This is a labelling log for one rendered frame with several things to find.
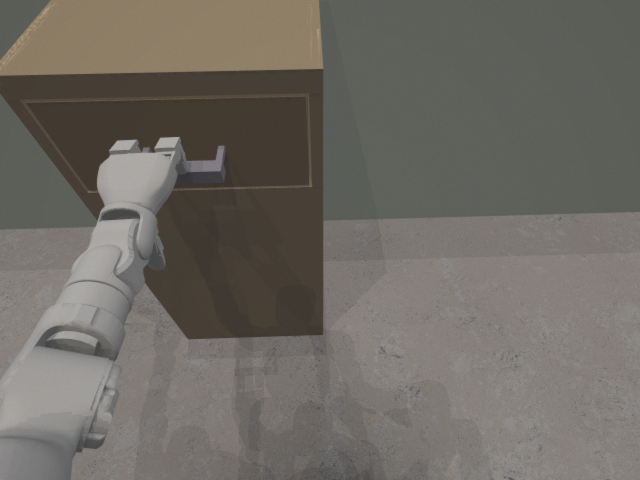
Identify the drawer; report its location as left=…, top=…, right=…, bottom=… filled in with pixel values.
left=26, top=93, right=309, bottom=191

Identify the robot left hand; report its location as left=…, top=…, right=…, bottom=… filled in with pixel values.
left=97, top=137, right=188, bottom=270

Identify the handle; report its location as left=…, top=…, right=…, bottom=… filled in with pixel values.
left=142, top=146, right=226, bottom=184

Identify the cabinet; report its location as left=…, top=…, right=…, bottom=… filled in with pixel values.
left=0, top=0, right=323, bottom=339

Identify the left robot forearm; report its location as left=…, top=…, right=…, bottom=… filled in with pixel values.
left=0, top=202, right=158, bottom=409

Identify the robot left upper arm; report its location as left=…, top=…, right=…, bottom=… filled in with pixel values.
left=0, top=346, right=122, bottom=480

